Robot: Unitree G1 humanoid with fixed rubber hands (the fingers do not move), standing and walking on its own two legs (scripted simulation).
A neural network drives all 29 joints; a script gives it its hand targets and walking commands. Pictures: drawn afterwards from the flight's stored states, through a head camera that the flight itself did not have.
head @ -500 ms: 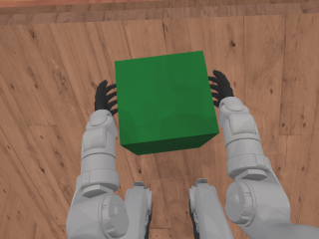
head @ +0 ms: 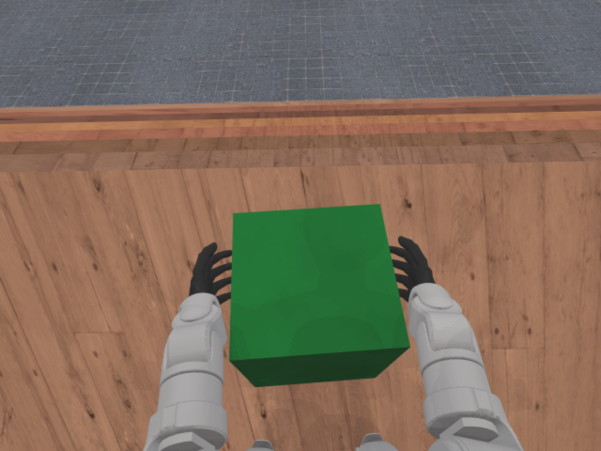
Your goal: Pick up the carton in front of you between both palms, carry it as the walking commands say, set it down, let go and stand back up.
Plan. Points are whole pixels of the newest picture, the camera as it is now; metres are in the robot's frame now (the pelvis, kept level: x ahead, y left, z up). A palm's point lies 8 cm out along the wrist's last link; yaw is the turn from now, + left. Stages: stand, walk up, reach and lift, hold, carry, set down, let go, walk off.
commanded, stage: reach and lift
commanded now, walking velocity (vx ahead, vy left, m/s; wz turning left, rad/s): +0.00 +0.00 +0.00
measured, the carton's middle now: (311, 304) +0.36 +0.00 -0.09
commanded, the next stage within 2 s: hold in 1.30 s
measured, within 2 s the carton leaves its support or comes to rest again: neither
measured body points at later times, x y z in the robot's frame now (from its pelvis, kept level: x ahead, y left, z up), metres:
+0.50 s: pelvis +0.01 +0.00 +0.05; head -0.01 +0.00 +0.50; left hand +0.33 +0.15 +0.07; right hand +0.32 -0.15 +0.07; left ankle +0.03 +0.13 -0.68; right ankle +0.04 -0.13 -0.68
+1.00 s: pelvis +0.02 +0.00 +0.06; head +0.00 +0.00 +0.51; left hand +0.33 +0.15 +0.08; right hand +0.33 -0.15 +0.08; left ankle +0.03 +0.13 -0.68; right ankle +0.04 -0.13 -0.68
